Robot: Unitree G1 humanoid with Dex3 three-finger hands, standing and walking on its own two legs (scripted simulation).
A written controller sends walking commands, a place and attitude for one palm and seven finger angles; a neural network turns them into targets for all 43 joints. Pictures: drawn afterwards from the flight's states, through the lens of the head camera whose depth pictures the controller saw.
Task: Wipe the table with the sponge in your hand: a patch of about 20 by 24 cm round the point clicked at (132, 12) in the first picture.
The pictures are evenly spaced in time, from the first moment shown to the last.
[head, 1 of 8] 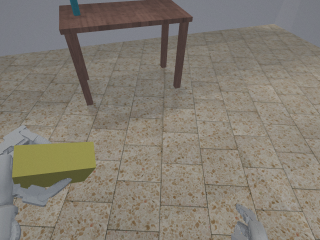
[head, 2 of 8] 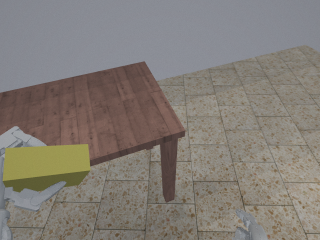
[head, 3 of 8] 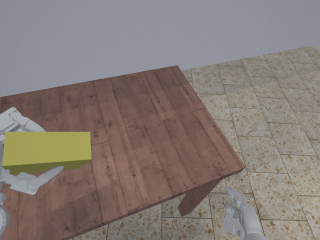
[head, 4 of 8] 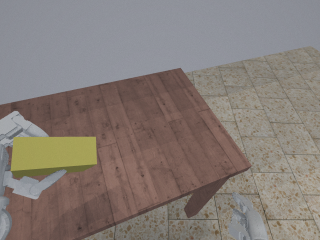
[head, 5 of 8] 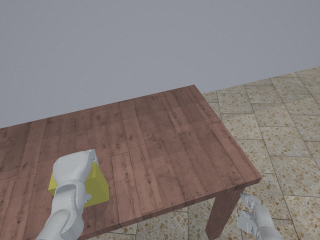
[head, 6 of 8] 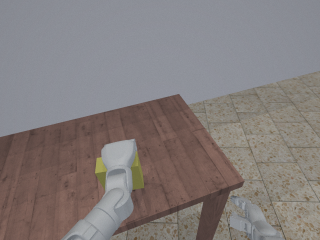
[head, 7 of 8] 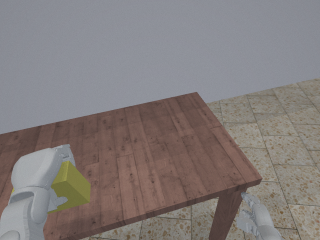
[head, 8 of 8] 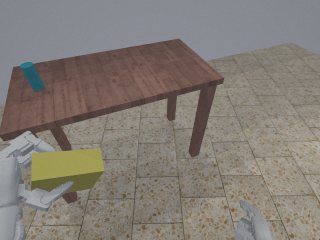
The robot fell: no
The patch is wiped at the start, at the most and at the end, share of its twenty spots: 0.00 1.00 1.00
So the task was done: yes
